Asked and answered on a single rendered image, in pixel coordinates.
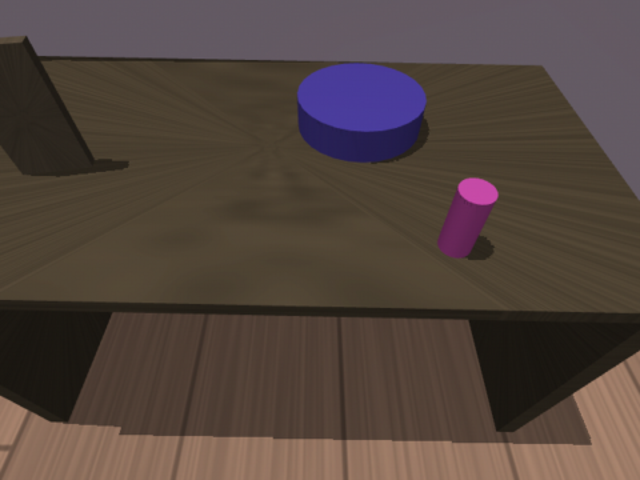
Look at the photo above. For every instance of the desk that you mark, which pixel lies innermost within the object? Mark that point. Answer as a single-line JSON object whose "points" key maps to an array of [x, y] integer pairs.
{"points": [[204, 198]]}

